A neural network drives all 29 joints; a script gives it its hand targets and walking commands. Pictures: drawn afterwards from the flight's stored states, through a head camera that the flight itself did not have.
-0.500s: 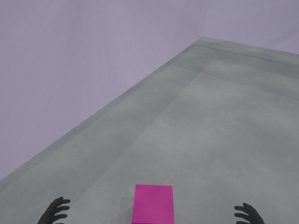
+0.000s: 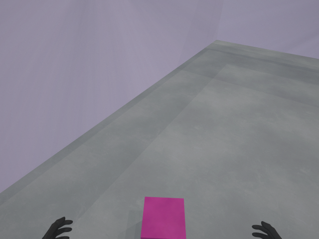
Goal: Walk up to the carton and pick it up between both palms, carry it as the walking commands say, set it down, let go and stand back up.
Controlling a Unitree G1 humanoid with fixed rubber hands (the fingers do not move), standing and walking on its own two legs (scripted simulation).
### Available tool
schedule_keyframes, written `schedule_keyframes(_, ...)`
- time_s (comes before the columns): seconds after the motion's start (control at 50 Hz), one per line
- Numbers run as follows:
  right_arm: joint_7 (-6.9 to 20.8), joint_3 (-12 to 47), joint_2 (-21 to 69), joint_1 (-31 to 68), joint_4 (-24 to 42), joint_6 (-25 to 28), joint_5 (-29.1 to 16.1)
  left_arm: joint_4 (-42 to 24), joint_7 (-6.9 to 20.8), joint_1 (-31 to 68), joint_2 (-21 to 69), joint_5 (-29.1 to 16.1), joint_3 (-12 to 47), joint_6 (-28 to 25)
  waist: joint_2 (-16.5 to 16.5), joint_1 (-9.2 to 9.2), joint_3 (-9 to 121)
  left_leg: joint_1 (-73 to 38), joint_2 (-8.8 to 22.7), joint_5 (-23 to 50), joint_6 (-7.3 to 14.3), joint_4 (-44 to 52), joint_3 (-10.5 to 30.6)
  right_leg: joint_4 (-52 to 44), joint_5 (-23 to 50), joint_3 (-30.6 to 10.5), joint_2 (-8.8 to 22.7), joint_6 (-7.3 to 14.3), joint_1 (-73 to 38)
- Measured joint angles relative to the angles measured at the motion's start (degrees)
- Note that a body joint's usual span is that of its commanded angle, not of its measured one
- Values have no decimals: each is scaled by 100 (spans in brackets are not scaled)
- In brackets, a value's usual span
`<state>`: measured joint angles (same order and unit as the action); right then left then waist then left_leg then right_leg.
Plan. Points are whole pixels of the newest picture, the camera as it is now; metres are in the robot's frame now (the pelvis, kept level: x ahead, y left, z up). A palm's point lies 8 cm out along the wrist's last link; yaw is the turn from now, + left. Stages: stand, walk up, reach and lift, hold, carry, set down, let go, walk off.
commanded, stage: stand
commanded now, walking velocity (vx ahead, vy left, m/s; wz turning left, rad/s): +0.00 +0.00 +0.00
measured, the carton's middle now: (163, 227) +0.45 +0.00 -0.63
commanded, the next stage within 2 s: none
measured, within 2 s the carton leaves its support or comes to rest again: neither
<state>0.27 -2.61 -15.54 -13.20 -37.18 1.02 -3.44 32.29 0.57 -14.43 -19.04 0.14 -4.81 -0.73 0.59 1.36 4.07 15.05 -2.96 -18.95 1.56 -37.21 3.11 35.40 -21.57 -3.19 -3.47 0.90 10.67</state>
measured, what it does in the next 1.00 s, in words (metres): stands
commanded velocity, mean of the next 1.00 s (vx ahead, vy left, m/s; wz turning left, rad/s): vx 0.00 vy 0.00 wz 0.00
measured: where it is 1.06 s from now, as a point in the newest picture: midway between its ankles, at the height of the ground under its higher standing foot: outside the picture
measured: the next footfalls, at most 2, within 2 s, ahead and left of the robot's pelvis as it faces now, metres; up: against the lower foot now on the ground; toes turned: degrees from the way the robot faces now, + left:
none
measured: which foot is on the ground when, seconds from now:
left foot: down 0.00-1.00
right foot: down 0.00-1.00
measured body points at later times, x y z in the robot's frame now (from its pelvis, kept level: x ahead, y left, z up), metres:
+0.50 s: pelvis -0.02 +0.00 +0.00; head -0.08 +0.01 +0.45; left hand +0.13 +0.30 -0.06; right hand +0.14 -0.26 -0.07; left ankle +0.01 +0.10 -0.72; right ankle -0.02 -0.11 -0.72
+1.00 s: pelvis -0.02 +0.00 +0.00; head -0.08 +0.01 +0.45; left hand +0.12 +0.30 -0.06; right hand +0.13 -0.26 -0.07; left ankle +0.01 +0.10 -0.72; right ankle -0.02 -0.11 -0.72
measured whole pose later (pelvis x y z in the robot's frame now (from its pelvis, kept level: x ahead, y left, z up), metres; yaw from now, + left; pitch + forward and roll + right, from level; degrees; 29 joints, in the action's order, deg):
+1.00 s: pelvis -0.02 +0.00 +0.00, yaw +0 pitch -5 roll -1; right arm 0.2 -2.6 -16.2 -13.2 -39.3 1.7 -3.4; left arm 34.5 0.5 -15.8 -19.4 0.1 -4.8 -1.8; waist -0.2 1.4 2.4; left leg 15.1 -3.0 -17.0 1.9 -37.2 3.1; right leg 35.4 -19.6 -3.1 -3.5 0.9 10.7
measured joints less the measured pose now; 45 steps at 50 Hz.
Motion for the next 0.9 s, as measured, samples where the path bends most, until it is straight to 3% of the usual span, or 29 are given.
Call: schedule_keyframes(0.9, -6, 0, -58, 0, -189, 72, 1, 218, -4, -138, -33, 0, 0, -105, -80, 0, -124, 0, 0, 195, 36, 0, 0, 0, 188, 5, 0, 0, -1)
